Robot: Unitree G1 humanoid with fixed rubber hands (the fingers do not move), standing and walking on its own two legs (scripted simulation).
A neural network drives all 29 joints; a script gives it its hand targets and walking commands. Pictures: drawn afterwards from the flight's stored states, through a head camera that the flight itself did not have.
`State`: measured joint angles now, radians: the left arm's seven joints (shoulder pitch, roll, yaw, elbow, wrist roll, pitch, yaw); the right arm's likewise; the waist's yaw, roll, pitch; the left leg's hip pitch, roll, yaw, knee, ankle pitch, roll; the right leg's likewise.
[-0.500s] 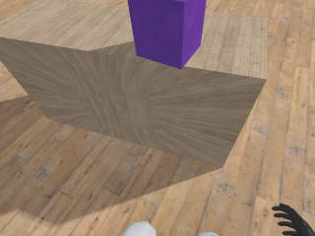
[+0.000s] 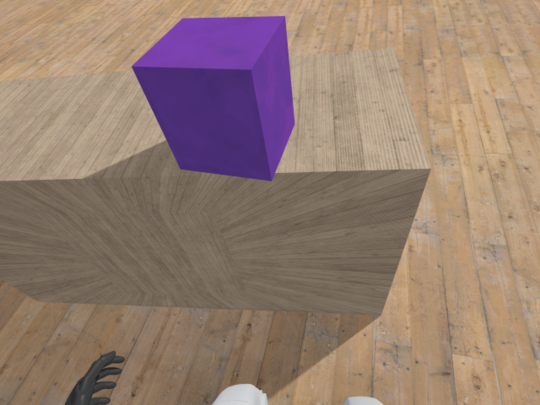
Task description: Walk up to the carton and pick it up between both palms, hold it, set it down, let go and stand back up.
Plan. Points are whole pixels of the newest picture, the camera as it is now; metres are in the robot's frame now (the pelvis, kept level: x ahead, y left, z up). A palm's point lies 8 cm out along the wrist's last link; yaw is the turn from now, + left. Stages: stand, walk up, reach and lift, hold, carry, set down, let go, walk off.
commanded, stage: walk up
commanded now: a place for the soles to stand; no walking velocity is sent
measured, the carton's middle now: (227, 100) +0.64 +0.10 +0.12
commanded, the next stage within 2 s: none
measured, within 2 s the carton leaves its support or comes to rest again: neither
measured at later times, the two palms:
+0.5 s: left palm (38, 358) +0.22 +0.45 -0.08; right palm (411, 346) +0.21 -0.18 -0.07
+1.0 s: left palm (57, 322) +0.28 +0.43 -0.06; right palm (408, 383) +0.16 -0.16 -0.09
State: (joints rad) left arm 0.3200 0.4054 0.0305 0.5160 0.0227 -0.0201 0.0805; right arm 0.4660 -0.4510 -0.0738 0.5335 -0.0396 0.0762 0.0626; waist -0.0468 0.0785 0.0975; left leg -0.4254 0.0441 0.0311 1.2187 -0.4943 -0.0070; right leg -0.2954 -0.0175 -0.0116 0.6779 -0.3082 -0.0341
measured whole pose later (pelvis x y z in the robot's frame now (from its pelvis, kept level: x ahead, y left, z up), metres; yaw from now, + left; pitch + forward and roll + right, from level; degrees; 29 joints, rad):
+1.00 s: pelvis +0.12 +0.15 +0.02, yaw -8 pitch -4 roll +0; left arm 0.12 0.38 -0.02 0.95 -0.02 -0.02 -0.01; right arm 0.17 -0.40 0.00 0.95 0.02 -0.01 0.03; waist -0.02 0.03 0.04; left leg -0.15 0.05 0.14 0.36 -0.14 0.00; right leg -0.13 -0.01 -0.03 0.40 -0.20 -0.01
